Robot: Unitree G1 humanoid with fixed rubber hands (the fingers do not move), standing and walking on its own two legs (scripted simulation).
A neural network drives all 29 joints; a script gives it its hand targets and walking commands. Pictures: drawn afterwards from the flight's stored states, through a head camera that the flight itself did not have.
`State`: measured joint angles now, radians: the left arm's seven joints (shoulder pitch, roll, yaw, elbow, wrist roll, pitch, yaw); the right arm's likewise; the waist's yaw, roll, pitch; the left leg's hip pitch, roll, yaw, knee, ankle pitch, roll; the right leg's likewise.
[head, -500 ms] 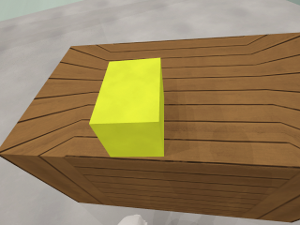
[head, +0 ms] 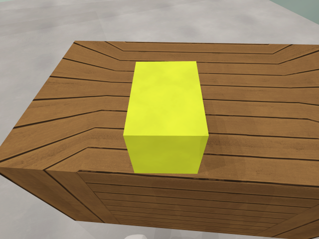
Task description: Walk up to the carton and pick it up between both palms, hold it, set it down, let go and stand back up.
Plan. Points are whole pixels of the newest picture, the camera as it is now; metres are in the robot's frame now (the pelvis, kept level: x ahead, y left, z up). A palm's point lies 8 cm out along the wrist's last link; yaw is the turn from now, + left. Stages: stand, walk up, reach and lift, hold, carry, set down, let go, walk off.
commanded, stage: walk up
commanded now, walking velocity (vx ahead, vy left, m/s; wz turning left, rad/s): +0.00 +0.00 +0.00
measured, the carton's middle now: (165, 116) +0.42 +0.03 +0.05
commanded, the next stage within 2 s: none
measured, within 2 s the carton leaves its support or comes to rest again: neither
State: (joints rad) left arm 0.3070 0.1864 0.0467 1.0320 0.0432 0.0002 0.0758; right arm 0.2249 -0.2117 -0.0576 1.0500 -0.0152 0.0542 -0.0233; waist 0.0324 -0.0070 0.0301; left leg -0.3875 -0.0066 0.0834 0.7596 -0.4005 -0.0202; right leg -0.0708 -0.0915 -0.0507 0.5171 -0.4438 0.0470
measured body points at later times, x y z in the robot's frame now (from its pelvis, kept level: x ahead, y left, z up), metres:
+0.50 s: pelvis -0.04 +0.02 +0.01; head +0.01 +0.03 +0.46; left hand -0.01 +0.27 -0.15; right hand +0.00 -0.24 -0.13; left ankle +0.03 +0.13 -0.73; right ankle -0.08 -0.13 -0.65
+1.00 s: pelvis -0.05 -0.04 +0.02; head -0.04 -0.05 +0.46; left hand -0.11 +0.17 -0.14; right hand -0.05 -0.29 -0.15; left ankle -0.13 +0.05 -0.70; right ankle -0.10 -0.16 -0.73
